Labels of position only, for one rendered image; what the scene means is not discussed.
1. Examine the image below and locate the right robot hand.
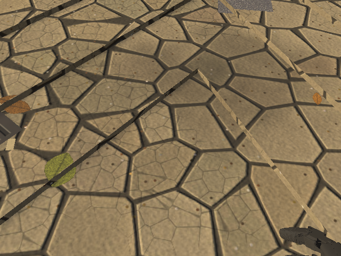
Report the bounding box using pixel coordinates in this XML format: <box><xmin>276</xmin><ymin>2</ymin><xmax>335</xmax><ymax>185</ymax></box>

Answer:
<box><xmin>279</xmin><ymin>226</ymin><xmax>341</xmax><ymax>256</ymax></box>

